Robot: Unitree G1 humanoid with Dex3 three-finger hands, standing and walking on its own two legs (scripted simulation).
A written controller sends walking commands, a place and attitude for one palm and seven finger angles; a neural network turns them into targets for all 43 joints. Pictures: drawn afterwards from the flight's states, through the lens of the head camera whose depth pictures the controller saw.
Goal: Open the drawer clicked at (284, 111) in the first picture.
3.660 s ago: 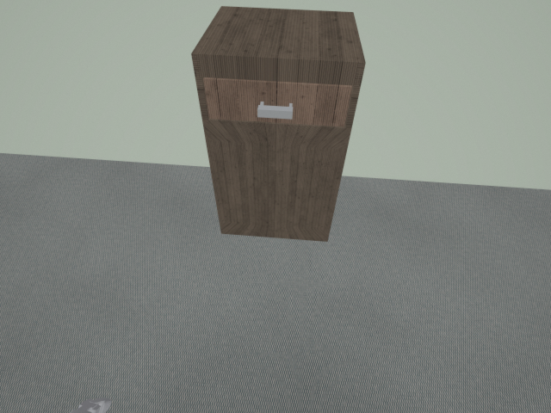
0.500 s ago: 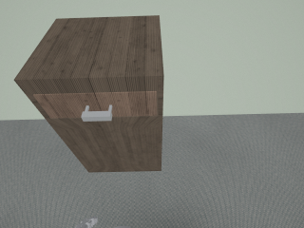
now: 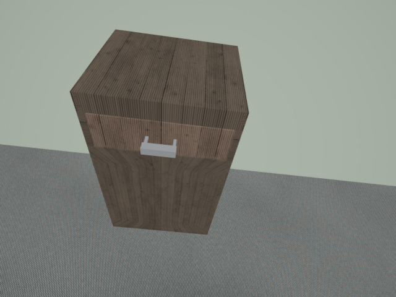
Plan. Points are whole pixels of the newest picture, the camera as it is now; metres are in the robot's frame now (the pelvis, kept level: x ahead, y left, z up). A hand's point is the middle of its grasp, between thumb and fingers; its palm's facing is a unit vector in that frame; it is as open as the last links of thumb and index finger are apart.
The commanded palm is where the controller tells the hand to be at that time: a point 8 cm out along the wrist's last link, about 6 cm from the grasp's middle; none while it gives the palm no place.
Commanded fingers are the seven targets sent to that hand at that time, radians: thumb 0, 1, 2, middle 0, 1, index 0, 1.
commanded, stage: come to a stop and stand still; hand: left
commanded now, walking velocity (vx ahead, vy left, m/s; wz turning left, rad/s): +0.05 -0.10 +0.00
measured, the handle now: (159, 145) +0.56 +0.16 -0.08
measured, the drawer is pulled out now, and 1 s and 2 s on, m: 0.00 0.00 0.00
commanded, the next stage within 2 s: look again from close up in 1.04 s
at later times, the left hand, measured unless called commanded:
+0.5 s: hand out of the picture +0.04 +0.11 -0.18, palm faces +0.05 -0.97 -0.22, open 7.2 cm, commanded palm none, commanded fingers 0.00 0.90 0.90 -0.20 -0.30 -0.20 -0.30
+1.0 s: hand out of the picture -0.02 +0.08 -0.18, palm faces +0.07 -0.99 -0.14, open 7.4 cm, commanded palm none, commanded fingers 0.00 0.90 0.90 -0.20 -0.30 -0.20 -0.30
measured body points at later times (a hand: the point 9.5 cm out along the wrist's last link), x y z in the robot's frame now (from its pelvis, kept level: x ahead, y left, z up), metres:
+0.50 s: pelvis +0.00 -0.07 -0.01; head +0.00 -0.08 +0.44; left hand +0.04 +0.17 -0.16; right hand -0.04 -0.27 -0.18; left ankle -0.01 +0.09 -0.75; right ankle -0.03 -0.14 -0.75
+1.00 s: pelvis +0.02 -0.06 -0.01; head +0.02 -0.07 +0.44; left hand -0.02 +0.13 -0.17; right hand +0.02 -0.28 -0.17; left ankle -0.01 +0.09 -0.75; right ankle -0.03 -0.14 -0.75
